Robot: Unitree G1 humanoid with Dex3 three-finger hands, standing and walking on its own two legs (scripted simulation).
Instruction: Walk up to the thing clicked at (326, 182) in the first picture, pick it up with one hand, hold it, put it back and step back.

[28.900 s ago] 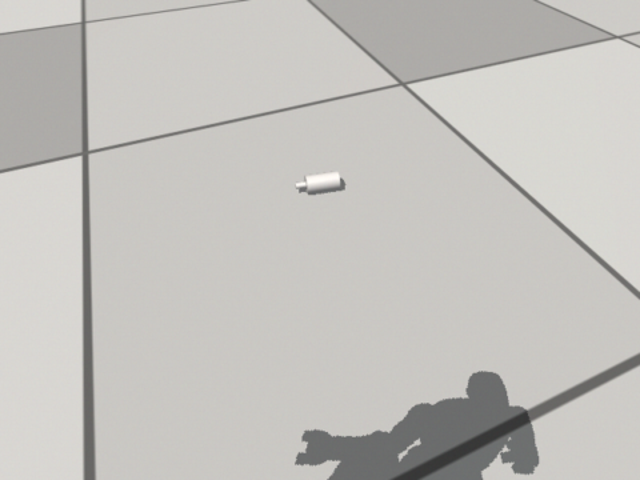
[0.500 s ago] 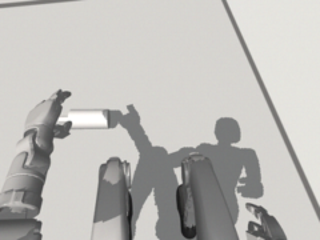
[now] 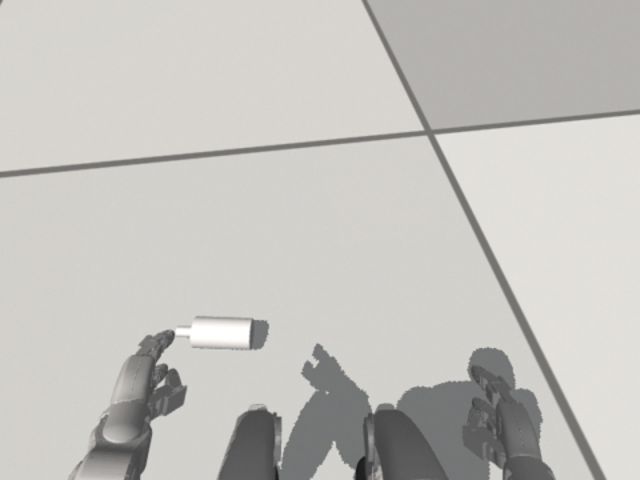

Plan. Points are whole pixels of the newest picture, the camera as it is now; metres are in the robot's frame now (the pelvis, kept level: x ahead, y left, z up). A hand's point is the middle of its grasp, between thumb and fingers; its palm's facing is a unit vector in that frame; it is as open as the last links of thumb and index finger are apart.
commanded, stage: home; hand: left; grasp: from above
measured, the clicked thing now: (214, 332) +0.50 +0.27 -0.60
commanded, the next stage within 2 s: none
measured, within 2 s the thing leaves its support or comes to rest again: neither
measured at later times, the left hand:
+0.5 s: hand (151, 418) +0.20 +0.19 +0.03, palm faces +0.08 -0.98 -0.19, open 7.4 cm
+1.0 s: hand (156, 403) +0.21 +0.18 +0.03, palm faces +0.07 -0.98 -0.19, open 7.4 cm
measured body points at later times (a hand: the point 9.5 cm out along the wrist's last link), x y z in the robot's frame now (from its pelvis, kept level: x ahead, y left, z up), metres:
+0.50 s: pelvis +0.04 +0.00 +0.07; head +0.06 +0.01 +0.52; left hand +0.19 +0.24 +0.04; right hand +0.22 -0.23 +0.02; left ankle +0.05 +0.12 -0.61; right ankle +0.05 -0.14 -0.61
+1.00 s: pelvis +0.05 +0.00 +0.07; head +0.07 +0.01 +0.52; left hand +0.20 +0.24 +0.04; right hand +0.21 -0.24 +0.01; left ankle +0.05 +0.12 -0.61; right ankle +0.05 -0.14 -0.61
